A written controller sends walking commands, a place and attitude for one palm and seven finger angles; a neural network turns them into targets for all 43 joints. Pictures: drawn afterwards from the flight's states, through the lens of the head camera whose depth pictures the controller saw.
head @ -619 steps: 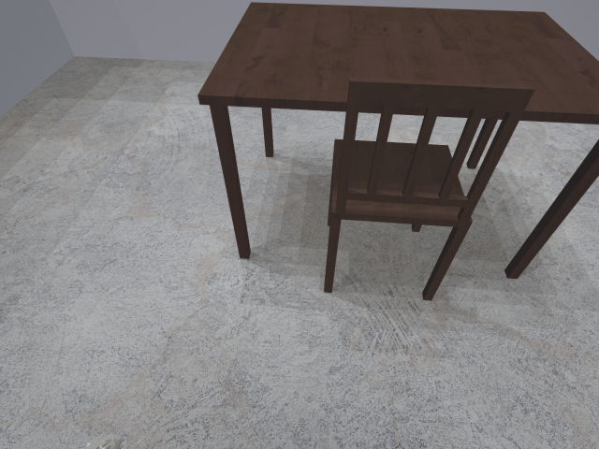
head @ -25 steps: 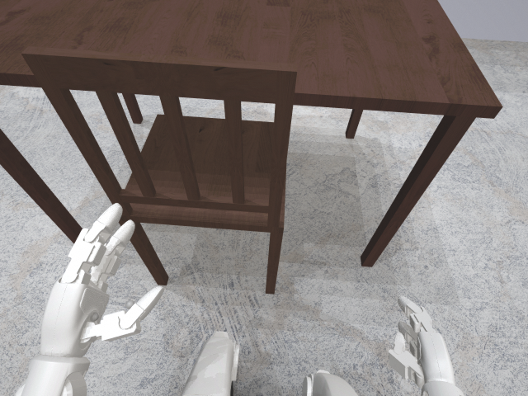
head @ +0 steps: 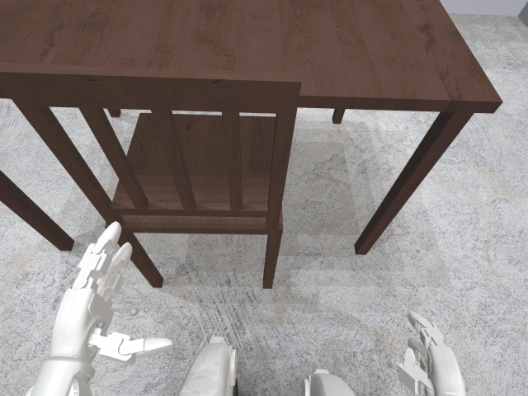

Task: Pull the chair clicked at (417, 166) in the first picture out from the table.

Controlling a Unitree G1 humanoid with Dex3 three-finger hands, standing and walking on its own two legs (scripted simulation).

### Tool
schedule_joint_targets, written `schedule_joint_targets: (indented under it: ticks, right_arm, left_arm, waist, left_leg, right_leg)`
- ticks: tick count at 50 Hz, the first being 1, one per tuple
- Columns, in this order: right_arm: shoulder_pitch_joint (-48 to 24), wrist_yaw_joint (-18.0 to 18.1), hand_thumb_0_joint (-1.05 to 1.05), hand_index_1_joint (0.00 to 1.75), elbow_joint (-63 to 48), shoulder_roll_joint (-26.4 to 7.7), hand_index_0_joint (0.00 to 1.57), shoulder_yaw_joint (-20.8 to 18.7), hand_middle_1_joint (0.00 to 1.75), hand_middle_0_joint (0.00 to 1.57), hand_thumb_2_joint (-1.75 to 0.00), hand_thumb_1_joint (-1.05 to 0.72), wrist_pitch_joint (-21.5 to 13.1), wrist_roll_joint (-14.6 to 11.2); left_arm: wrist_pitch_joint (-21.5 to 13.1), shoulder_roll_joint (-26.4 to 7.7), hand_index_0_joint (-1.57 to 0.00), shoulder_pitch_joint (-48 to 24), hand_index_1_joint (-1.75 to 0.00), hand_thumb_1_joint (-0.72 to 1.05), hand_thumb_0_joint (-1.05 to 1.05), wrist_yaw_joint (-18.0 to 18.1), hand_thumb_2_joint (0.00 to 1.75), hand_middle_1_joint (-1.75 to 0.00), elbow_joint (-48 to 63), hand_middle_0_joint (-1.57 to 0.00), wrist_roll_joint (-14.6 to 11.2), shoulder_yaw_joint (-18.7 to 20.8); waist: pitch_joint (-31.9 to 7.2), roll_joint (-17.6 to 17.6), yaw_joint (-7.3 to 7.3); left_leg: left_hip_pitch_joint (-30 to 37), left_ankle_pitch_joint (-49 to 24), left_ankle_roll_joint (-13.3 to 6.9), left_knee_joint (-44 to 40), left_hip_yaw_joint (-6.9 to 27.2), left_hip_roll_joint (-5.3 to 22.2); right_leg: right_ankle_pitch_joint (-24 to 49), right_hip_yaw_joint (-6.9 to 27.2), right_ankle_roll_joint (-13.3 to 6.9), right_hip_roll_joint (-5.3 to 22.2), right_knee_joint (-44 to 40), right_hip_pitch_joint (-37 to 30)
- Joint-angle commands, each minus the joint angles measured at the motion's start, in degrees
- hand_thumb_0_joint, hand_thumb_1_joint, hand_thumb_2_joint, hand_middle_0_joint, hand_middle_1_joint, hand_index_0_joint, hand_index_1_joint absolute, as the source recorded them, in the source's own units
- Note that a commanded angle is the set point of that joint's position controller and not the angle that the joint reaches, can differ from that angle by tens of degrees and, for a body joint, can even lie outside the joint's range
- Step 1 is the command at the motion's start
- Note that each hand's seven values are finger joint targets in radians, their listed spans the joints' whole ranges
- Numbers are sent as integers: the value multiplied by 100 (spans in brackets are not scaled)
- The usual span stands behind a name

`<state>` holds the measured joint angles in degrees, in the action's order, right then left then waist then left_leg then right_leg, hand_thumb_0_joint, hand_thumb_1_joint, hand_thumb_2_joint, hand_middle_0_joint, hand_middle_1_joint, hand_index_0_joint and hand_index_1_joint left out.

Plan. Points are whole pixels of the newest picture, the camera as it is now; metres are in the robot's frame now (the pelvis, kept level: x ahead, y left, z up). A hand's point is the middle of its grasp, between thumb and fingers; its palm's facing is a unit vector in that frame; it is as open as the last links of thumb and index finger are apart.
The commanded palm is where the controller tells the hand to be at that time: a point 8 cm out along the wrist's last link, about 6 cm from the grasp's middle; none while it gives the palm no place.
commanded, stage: raise the hand toward the chair's back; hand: left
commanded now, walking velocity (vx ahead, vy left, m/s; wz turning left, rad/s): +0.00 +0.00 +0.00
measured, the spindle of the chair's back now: (177, 165) +0.49 +0.19 +0.00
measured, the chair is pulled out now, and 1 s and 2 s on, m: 0.00 0.00 0.00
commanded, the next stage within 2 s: aim the fingers beside a spindle in 0.98 s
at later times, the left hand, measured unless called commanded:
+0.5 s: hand (98, 294) +0.23 +0.22 +0.07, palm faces +0.10 -0.99 -0.07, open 16.9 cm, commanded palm +0.21 +0.27 +0.07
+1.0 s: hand (124, 296) +0.23 +0.20 +0.06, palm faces +0.06 -1.00 -0.05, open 16.9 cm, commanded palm +0.22 +0.26 +0.07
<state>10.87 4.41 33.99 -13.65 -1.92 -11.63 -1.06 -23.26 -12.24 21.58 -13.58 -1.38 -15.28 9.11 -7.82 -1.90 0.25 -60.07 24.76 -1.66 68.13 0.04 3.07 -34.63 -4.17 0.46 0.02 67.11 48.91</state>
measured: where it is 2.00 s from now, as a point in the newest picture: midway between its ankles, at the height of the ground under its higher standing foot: outside the picture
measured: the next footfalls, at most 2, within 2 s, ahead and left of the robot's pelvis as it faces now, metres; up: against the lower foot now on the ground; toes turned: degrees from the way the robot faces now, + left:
none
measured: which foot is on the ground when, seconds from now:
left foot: down 0.00-1.00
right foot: down 0.00-1.00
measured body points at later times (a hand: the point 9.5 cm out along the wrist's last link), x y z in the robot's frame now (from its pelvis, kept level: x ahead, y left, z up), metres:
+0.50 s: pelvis -0.01 +0.01 +0.01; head +0.05 +0.03 +0.46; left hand +0.22 +0.28 +0.07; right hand +0.17 -0.22 -0.06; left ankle +0.08 +0.10 -0.64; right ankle -0.02 -0.13 -0.64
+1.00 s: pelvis +0.00 -0.01 +0.02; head +0.06 +0.00 +0.46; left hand +0.23 +0.25 +0.06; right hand +0.18 -0.25 -0.06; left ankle +0.08 +0.10 -0.64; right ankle -0.02 -0.13 -0.64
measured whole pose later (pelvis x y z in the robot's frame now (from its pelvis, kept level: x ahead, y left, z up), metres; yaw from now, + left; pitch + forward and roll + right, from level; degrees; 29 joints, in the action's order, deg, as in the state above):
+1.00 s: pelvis +0.00 -0.01 +0.02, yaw +1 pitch +14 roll -4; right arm 13.0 3.8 31.9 -13.6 1.0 -10.1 -1.4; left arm -21.3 -14.2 18.4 -12.0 -3.8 -15.3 10.8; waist -7.8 -2.8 1.2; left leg -54.6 22.9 -0.9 63.6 0.9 3.1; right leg -32.6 -4.9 -0.2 -0.5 62.2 43.4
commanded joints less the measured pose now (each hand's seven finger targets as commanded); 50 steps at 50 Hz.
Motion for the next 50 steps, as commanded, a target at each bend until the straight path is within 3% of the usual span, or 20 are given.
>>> schedule_joint_targets:
  ticks: [1, 4, 6, 8, 11, 14, 16, 19, 22, 25, 28, 31, 37, 44, 46, 49, 50]
  right_arm:
    - [-133, 6, 0, 30, -871, -600, 20, -220, 30, 20, -90, -90, -244, 50]
    - [-127, -63, 0, 30, -915, -632, 20, -160, 30, 20, -90, -90, -146, 69]
    - [-103, -72, 0, 30, -960, -688, 20, -138, 30, 20, -90, -90, -51, 45]
    - [-70, -61, 0, 30, -1089, -764, 20, -104, 30, 20, -90, -90, 1, -6]
    - [-66, -8, 0, 30, -1224, -811, 20, -71, 30, 20, -90, -90, 21, -21]
    - [-73, 6, 0, 30, -1261, -742, 20, -40, 30, 20, -90, -90, -38, 15]
    - [-82, 5, 0, 30, -1181, -724, 20, -20, 30, 20, -90, -90, -51, 53]
    - [-99, -40, 0, 30, -1095, -719, 20, 10, 30, 20, -90, -90, -76, 64]
    - [-74, -61, 0, 30, -1076, -803, 20, 14, 30, 20, -90, -90, -46, 28]
    - [-40, -22, 0, 30, -1126, -871, 20, -14, 30, 20, -90, -90, -43, -34]
    - [-32, 7, 0, 30, -1170, -871, 20, -35, 30, 20, -90, -90, -88, -61]
    - [-55, 22, 0, 30, -1080, -812, 20, -31, 30, 20, -90, -90, -127, -21]
    - [-25, -75, 0, 30, -926, -799, 20, -45, 30, 20, -90, -90, -188, 35]
    - [-18, -29, 0, 30, -1071, -840, 20, -61, 30, 20, -90, -90, -143, -56]
    - [-15, 1, 0, 30, -1045, -816, 20, -61, 30, 20, -90, -90, -134, -37]
    - [-34, -7, 0, 30, -988, -746, 20, -49, 30, 20, -90, -90, -160, -8]
    - [-15, -10, 0, 30, -946, -739, 20, -49, 30, 20, -90, -90, -153, 1]
  left_arm:
    - [-548, -885, -7, -156, -9, -43, 0, 490, 33, -9, 1920, -7, -57, 736]
    - [-462, -556, -6, -183, -8, -50, 0, 543, 30, -8, 1454, -6, 98, 332]
    - [-248, -466, -6, -157, -8, -50, 0, 393, 30, -8, 889, -6, 142, 199]
    - [-84, -514, -6, -325, -8, -50, 0, 196, 30, -8, 786, -6, 137, 107]
    - [49, -855, -6, -579, -8, -50, 0, 91, 30, -8, 1077, -6, 82, 357]
    - [-127, -1012, -6, -821, -8, -50, 0, 216, 30, -8, 1762, -6, 6, 563]
    - [-279, -1171, -6, -817, -8, -50, 0, 403, 30, -8, 1822, -6, 2, 775]
    - [-429, -943, -6, -854, -8, -50, 0, 481, 30, -8, 1502, -6, 35, 599]
    - [-252, -852, -6, -798, -8, -50, 0, 352, 30, -8, 905, -6, 87, 458]
    - [-9, -913, -6, -760, -8, -50, 0, 112, 30, -8, 755, -6, -27, 471]
    - [74, -1031, -6, -670, -8, -50, 0, 60, 30, -8, 1038, -6, -120, 601]
    - [-102, -1208, -6, -735, -8, -50, 0, 252, 30, -8, 1203, -6, -144, 843]
    - [-529, -974, -6, -865, -8, -50, 0, 469, 30, -8, 898, -6, 8, 662]
    - [-209, -1018, -6, -772, -8, -50, 0, 103, 30, -8, 946, -6, -106, 566]
    - [-210, -1191, -6, -778, -8, -50, 0, 174, 30, -8, 1049, -6, -111, 760]
    - [-340, -1058, -6, -910, -8, -50, 0, 288, 30, -8, 1148, -6, -138, 754]
    - [-369, -1043, -6, -903, -8, -50, 0, 321, 30, -8, 983, -6, -117, 774]
  waist:
    - [-1830, -507, -124]
    - [-1187, -472, 73]
    - [-840, -168, 167]
    - [-774, -128, 169]
    - [-1086, -250, 81]
    - [-1513, -592, 7]
    - [-1471, -547, -10]
    - [-1136, -563, 97]
    - [-850, -441, 177]
    - [-999, -279, 128]
    - [-1289, -263, 44]
    - [-1142, -241, 17]
    - [-945, -376, 140]
    - [-1202, -221, 103]
    - [-1252, -191, 82]
    - [-1204, -243, 111]
    - [-1130, -114, 135]
  left_leg:
    - [2698, -1501, 31, -1199, 412, -45]
    - [2503, -1071, 72, -1277, 493, -25]
    - [2208, -601, 52, -1334, 514, -35]
    - [2132, -243, 57, -1433, 527, -56]
    - [2359, -166, 46, -1562, 566, -60]
    - [2803, -463, 66, -1584, 588, -58]
    - [2782, -459, 81, -1606, 654, -34]
    - [2600, -94, 105, -1646, 694, -28]
    - [2325, 317, 89, -1705, 683, -56]
    - [2308, 377, 63, -1769, 587, -95]
    - [2469, -5, 41, -1751, 496, -105]
    - [2388, -124, 38, -1705, 458, -109]
    - [2236, -120, 48, -1515, 440, -108]
    - [2324, -261, -7, -1527, 306, -138]
    - [2333, -430, -17, -1487, 294, -129]
    - [2357, -671, -15, -1374, 271, -136]
    - [2279, -682, -8, -1338, 278, -131]
  right_leg:
    - [1502, -109, -193, -153, -1034, -87]
    - [1243, -169, -179, -156, -1077, 218]
    - [1027, -177, -162, -181, -1177, 306]
    - [859, -160, -159, -188, -1257, 279]
    - [819, -137, -173, -198, -1329, 63]
    - [948, -130, -197, -179, -1314, -53]
    - [924, -148, -202, -198, -1275, -6]
    - [737, -170, -195, -188, -1259, 184]
    - [570, -166, -175, -190, -1331, 236]
    - [552, -116, -162, -177, -1511, -39]
    - [702, -96, -164, -182, -1593, -294]
    - [704, -85, -170, -192, -1610, -283]
    - [691, -70, -171, -161, -1429, 50]
    - [780, 48, -142, -156, -1674, -347]
    - [893, 49, -137, -174, -1665, -401]
    - [1094, 49, -130, -157, -1610, -341]
    - [1108, 39, -127, -162, -1583, -310]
